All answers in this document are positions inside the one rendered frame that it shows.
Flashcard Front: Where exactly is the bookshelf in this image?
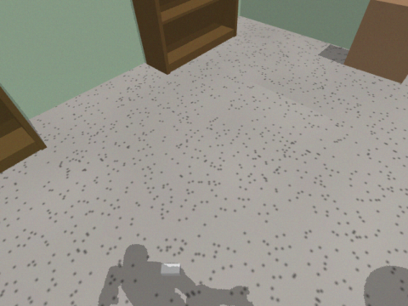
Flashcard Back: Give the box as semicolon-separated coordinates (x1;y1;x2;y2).
0;86;47;173
132;0;238;75

